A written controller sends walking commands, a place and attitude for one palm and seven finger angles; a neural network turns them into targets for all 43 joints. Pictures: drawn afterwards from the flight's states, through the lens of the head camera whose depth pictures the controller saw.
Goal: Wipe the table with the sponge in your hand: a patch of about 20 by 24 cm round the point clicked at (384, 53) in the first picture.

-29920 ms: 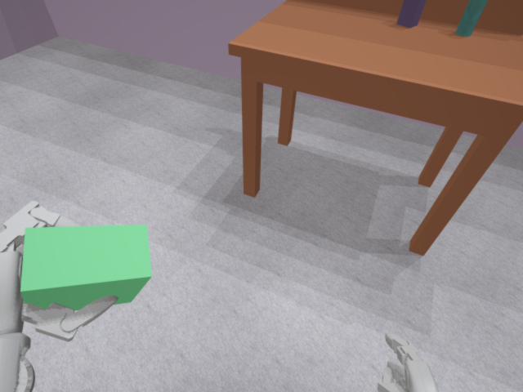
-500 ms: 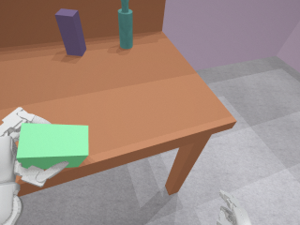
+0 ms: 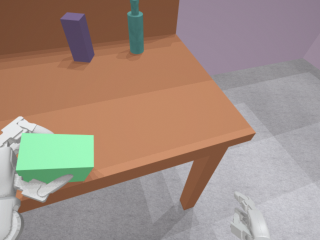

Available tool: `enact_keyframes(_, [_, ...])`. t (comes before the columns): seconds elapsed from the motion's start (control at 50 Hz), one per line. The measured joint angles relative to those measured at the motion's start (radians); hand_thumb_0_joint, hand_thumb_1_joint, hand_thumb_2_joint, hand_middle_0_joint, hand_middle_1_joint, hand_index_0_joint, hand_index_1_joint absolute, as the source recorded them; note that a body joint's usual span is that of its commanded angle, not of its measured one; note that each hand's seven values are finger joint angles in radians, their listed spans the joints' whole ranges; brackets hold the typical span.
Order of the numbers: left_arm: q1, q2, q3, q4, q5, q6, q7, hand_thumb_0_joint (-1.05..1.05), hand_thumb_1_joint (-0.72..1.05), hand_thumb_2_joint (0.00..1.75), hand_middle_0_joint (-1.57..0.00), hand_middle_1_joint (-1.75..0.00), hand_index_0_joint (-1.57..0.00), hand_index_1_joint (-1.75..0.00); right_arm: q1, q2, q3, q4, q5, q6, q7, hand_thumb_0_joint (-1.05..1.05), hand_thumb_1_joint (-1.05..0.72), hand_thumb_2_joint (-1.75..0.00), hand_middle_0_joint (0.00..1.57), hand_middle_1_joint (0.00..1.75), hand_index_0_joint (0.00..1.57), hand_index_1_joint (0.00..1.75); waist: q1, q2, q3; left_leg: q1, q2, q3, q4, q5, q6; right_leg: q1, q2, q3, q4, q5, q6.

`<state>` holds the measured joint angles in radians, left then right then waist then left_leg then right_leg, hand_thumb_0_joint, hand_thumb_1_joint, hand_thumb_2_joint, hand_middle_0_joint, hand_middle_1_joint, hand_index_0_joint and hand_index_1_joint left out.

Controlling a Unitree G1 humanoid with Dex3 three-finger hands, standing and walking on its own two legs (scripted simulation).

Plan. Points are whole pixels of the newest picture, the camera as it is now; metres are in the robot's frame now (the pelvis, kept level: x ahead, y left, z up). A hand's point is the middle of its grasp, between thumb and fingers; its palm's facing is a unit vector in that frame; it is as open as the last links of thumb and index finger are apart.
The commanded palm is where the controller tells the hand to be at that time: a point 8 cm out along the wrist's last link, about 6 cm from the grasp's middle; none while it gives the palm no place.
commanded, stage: come to a stop and stand still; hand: left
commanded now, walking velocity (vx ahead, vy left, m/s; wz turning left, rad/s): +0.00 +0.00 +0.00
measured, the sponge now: (68, 160) +0.23 +0.22 +0.12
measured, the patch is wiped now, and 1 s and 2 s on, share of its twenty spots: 0.00 0.00 0.00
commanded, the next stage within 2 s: look again from close up in 0.76 s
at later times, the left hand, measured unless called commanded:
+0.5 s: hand (47, 149) +0.23 +0.24 +0.16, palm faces +0.38 -0.85 -0.37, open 10.4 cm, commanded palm +0.17 +0.26 +0.18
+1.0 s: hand (49, 145) +0.24 +0.24 +0.16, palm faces +0.36 -0.87 -0.35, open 10.4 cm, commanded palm +0.18 +0.27 +0.18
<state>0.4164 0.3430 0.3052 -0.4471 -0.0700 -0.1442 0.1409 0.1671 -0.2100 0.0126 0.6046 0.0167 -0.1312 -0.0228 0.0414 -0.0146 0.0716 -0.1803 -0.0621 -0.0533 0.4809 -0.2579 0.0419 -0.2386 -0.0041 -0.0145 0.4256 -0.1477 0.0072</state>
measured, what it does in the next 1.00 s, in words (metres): stands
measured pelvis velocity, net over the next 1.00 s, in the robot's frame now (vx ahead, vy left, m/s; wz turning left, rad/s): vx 0.01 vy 0.00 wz -0.04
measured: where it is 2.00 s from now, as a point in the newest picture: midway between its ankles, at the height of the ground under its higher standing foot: outside the picture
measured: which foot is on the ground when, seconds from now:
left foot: down 0.00-1.00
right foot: down 0.00-1.00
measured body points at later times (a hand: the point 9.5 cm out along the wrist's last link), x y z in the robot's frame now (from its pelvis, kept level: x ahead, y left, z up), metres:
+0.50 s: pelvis +0.00 -0.01 +0.00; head +0.01 +0.01 +0.45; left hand +0.20 +0.29 +0.18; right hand +0.15 -0.25 -0.08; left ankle +0.00 +0.09 -0.74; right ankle +0.05 -0.13 -0.74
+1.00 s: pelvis +0.01 +0.00 +0.00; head +0.03 +0.02 +0.45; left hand +0.21 +0.28 +0.18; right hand +0.19 -0.22 -0.07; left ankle +0.00 +0.09 -0.74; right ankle +0.05 -0.13 -0.74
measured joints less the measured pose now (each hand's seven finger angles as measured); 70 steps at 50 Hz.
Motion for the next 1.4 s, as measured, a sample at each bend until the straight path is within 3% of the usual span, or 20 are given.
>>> enact_keyframes(0.02, [0.002,0.003,0.002,-0.006,0.0,0.0,0.001,0.0,-0.54,1.02,-0.72,-1.32,-0.73,-1.3,-0.001,0.001,0.0,-0.002,0.0,0.001,-0.001,0.01,-0.91,-0.89,0.2,0.3,0.2,0.3,-0.003,0.001,0.001,0.001,0.001,0.0,-0.001,0.0,-0.001,0.001,0.001,0.0,-0.001,0.001,-0.001])
enact_keyframes(0.06, [-0.12,0.092,0.041,0.039,0.075,-0.038,-0.048,0.0,-0.54,1.02,-0.72,-1.32,-0.74,-1.3,0.023,0.007,-0.004,-0.01,-0.009,-0.028,-0.007,0.01,-0.91,-0.89,0.2,0.3,0.2,0.3,0.027,-0.007,0.009,-0.028,0.006,-0.005,0.028,-0.006,-0.003,-0.021,0.006,-0.007,0.015,-0.001,-0.005])
enact_keyframes(0.1, [-0.212,0.147,0.106,0.118,0.057,-0.091,-0.052,0.0,-0.54,1.02,-0.72,-1.32,-0.74,-1.3,0.014,0.021,0.009,0.008,-0.006,-0.037,0.007,0.01,-0.91,-0.89,0.2,0.3,0.2,0.3,0.038,-0.022,0.016,-0.028,0.014,0.006,0.023,0.0,-0.008,-0.026,0.015,0.003,0.009,0.011,-0.014])
enact_keyframes(0.14, [-0.232,0.133,0.149,0.151,0.033,-0.095,-0.037,0.0,-0.54,1.02,-0.71,-1.32,-0.73,-1.31,0.015,0.026,0.013,-0.003,-0.002,-0.04,0.025,0.01,-0.91,-0.89,0.2,0.3,0.2,0.3,0.024,-0.017,0.013,-0.022,0.02,0.023,0.015,0.003,-0.011,-0.027,0.021,0.02,0.005,0.021,-0.015])
enact_keyframes(0.18, [-0.201,0.082,0.142,0.143,0.02,-0.098,-0.029,0.0,-0.53,1.02,-0.71,-1.33,-0.73,-1.31,0.031,0.017,0.008,-0.02,0.002,-0.045,0.041,0.01,-0.91,-0.89,0.2,0.3,0.2,0.3,0.006,0.001,0.003,-0.016,0.017,0.036,0.01,0.002,-0.007,-0.029,0.019,0.034,0.01,0.019,-0.01])
enact_keyframes(0.28, [-0.025,-0.02,-0.003,0.086,0.03,-0.112,-0.055,0.0,-0.53,1.02,-0.7,-1.34,-0.72,-1.32,0.069,0.004,-0.001,-0.024,0.011,-0.035,0.043,0.01,-0.91,-0.89,0.2,0.3,0.2,0.3,-0.027,0.032,-0.024,0.001,0.006,0.056,0.0,-0.004,0.005,-0.032,0.01,0.055,0.034,-0.002,0.004])
enact_keyframes(0.34, [0.03,-0.002,-0.028,0.092,0.041,-0.111,-0.075,0.0,-0.53,1.02,-0.71,-1.33,-0.72,-1.32,0.087,0.018,0.004,-0.006,0.007,-0.017,0.025,0.01,-0.91,-0.89,0.2,0.3,0.2,0.3,-0.035,0.013,-0.031,0.003,0.013,0.05,0.001,-0.008,0.0,-0.026,0.016,0.049,0.029,-0.004,-0.002])
enact_keyframes(0.46, [-0.024,0.046,0.051,0.083,0.044,-0.103,-0.06,0.0,-0.54,1.03,-0.71,-1.33,-0.73,-1.31,0.105,0.014,0.005,0.006,-0.003,-0.033,0.004,0.02,-0.91,-0.89,0.2,0.3,0.2,0.3,-0.014,-0.026,-0.007,0.0,0.029,0.028,0.016,-0.017,-0.012,-0.012,0.03,0.025,0.015,-0.002,-0.017])
enact_keyframes(0.52, [-0.053,0.031,0.072,0.047,0.037,-0.114,-0.044,0.0,-0.54,1.03,-0.71,-1.33,-0.73,-1.31,0.091,-0.002,-0.002,0.013,-0.004,-0.052,0.009,0.02,-0.91,-0.89,0.2,0.3,0.2,0.3,-0.005,-0.023,-0.004,0.006,0.032,0.028,0.018,-0.022,-0.013,-0.001,0.034,0.025,0.006,-0.001,-0.017])
enact_keyframes(0.62, [-0.046,-0.003,0.04,0.015,0.036,-0.127,-0.039,0.0,-0.53,1.03,-0.71,-1.33,-0.73,-1.32,0.053,-0.011,-0.012,0.006,-0.004,-0.055,0.017,0.02,-0.91,-0.89,0.2,0.3,0.2,0.3,-0.01,-0.01,-0.023,0.025,0.029,0.039,0.002,-0.024,-0.008,0.012,0.032,0.037,-0.003,-0.003,-0.01])
enact_keyframes(0.76, [-0.016,0.007,0.018,0.07,0.042,-0.089,-0.054,0.0,-0.53,1.03,-0.71,-1.33,-0.73,-1.32,0.019,0.015,-0.002,-0.03,-0.002,-0.022,0.013,0.01,-0.91,-0.89,0.2,0.3,0.2,0.3,-0.021,-0.011,-0.025,0.035,0.026,0.044,-0.019,-0.018,-0.004,0.016,0.029,0.043,-0.015,-0.001,-0.006])
enact_keyframes(0.98, [-0.02,0.007,0.031,-0.017,0.042,-0.078,-0.041,0.0,-0.54,1.03,-0.71,-1.33,-0.73,-1.32,0.031,0.023,0.008,-0.021,-0.009,-0.015,0.016,0.01,-0.91,-0.89,0.2,0.3,0.2,0.3,0.005,-0.018,0.013,0.037,0.025,0.035,-0.013,-0.021,-0.001,0.032,0.026,0.033,-0.03,0.004,-0.002])
enact_keyframes(1.28, [-0.003,0.009,0.026,0.012,0.047,-0.054,-0.041,0.0,-0.54,1.03,-0.71,-1.33,-0.73,-1.32,0.043,0.021,0.0,-0.023,-0.004,0.003,0.01,0.01,-0.91,-0.89,0.2,0.3,0.2,0.3,-0.014,-0.019,0.015,0.04,0.017,0.035,-0.022,-0.016,0.007,0.034,0.018,0.034,-0.035,0.005,0.005])
enact_keyframes(1.3, [-0.042,0.052,0.015,0.014,0.057,-0.059,-0.048,0.0,-0.54,1.03,-0.71,-1.33,-0.73,-1.32,0.068,0.008,0.021,-0.054,0.016,0.007,-0.015,0.01,-0.91,-0.89,0.2,0.3,0.2,0.3,-0.008,-0.015,0.016,0.019,0.018,0.023,0.003,-0.023,0.007,0.019,0.026,0.035,-0.009,-0.017,0.017])
enact_keyframes(1.34, [-0.182,0.166,0.032,0.07,0.109,-0.051,-0.087,0.0,-0.54,1.03,-0.71,-1.33,-0.73,-1.31,0.092,0.005,0.027,-0.045,-0.018,-0.015,-0.016,0.01,-0.91,-0.89,0.2,0.3,0.2,0.3,0.022,-0.033,0.008,-0.006,0.0,0.012,0.032,-0.033,0.002,-0.012,0.019,0.032,0.052,-0.037,-0.013])
enact_keyframes(1.36, [-0.238,0.195,0.051,0.1,0.116,-0.022,-0.097,0.0,-0.54,1.03,-0.72,-1.33,-0.73,-1.31,0.083,0.004,0.027,-0.02,-0.03,-0.016,0.001,0.01,-0.91,-0.89,0.2,0.3,0.2,0.3,0.027,-0.034,-0.002,-0.013,-0.003,0.01,0.036,-0.034,-0.004,-0.025,0.016,0.031,0.071,-0.048,-0.018])
enact_keyframes(1.4, [-0.315,0.198,0.095,0.144,0.072,0.069,-0.122,0.0,-0.54,1.03,-0.72,-1.33,-0.73,-1.31,0.057,-0.006,0.027,0.02,-0.033,-0.007,0.021,0.01,-0.91,-0.89,0.2,0.3,0.2,0.3,0.032,-0.016,-0.023,-0.015,-0.002,0.02,0.042,-0.038,-0.009,-0.036,0.018,0.039,0.09,-0.064,-0.018])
